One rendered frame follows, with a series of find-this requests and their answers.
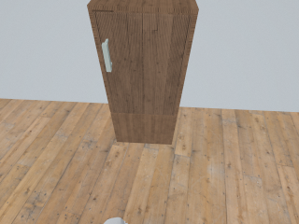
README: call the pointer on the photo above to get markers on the cupboard door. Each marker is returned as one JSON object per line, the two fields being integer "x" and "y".
{"x": 147, "y": 52}

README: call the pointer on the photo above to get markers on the handle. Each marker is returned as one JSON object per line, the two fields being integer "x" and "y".
{"x": 108, "y": 62}

